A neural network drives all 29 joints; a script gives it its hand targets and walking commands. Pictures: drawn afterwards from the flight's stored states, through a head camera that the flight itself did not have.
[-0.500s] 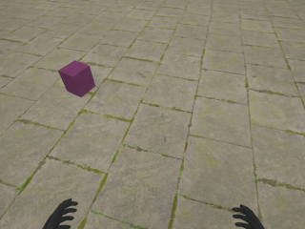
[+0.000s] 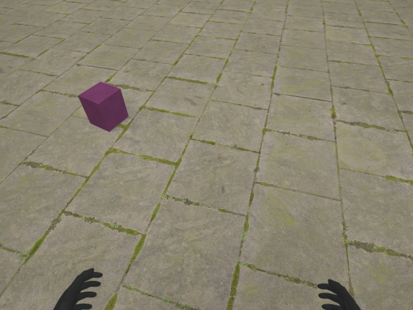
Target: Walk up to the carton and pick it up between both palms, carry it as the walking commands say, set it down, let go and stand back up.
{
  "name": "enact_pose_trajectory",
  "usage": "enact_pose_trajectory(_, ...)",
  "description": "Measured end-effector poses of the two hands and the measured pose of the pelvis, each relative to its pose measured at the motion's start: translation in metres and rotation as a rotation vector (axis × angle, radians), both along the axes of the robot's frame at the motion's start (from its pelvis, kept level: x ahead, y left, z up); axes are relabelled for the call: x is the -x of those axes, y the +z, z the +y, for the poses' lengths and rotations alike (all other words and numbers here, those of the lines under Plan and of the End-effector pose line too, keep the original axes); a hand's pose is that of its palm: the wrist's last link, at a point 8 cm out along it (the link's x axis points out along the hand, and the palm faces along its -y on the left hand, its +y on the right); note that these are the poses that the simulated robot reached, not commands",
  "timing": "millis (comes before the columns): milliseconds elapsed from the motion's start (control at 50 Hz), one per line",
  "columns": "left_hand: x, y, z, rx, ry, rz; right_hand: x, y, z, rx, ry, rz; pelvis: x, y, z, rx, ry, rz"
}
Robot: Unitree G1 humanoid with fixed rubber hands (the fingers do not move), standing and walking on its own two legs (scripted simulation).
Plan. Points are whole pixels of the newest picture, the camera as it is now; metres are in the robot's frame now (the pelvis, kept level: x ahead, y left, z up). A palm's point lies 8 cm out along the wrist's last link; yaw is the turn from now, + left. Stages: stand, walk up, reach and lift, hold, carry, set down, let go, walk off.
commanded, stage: stand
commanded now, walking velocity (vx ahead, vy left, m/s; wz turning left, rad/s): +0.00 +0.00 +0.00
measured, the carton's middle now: (104, 106) +1.56 +0.80 -0.63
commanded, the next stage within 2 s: walk up in 1.12 s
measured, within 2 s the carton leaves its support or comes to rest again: neither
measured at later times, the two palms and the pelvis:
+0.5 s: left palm out of the picture +0.15 +0.28 -0.06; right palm out of the picture +0.14 -0.27 -0.09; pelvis +0.00 +0.00 +0.00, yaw +0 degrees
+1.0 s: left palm out of the picture +0.14 +0.29 -0.07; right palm out of the picture +0.13 -0.27 -0.09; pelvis +0.00 +0.00 +0.00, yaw +0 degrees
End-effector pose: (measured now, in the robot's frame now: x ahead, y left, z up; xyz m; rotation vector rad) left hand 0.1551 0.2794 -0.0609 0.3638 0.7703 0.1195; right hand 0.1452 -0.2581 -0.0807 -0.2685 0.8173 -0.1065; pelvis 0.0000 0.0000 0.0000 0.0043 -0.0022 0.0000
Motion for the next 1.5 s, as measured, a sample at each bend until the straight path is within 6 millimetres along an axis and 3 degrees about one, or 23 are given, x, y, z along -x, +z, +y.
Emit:
enact_pose_trajectory(860, 0.011, -0.005, 0.007, -0.009, 0.017, 0.036, 0.017, -0.01, -0.009, 0.021, -0.016, 0.075, 0.001, 0.0, 0.0, 0.0, 0.0, -0.002)
enact_pose_trajectory(1320, 0.028, -0.012, 0.011, -0.013, 0.037, 0.08, 0.033, -0.015, -0.012, 0.024, -0.031, 0.108, 0.008, 0.0, 0.001, 0.001, 0.0, -0.011)
enact_pose_trajectory(1400, 0.042, -0.014, 0.021, -0.018, 0.097, 0.123, 0.029, -0.017, -0.001, -0.013, 0.012, 0.179, 0.008, 0.002, 0.005, -0.005, 0.015, -0.003)
enact_pose_trajectory(1500, 0.077, -0.011, 0.052, -0.037, 0.176, 0.226, 0.012, -0.017, 0.033, -0.059, 0.074, 0.231, -0.003, 0.012, 0.03, -0.031, 0.05, 0.02)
